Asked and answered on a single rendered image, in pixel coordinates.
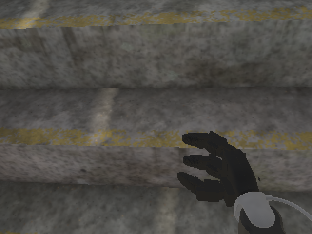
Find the robot right forearm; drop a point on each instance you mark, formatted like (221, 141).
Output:
(256, 216)

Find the right robot hand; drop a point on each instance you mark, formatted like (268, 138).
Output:
(235, 174)

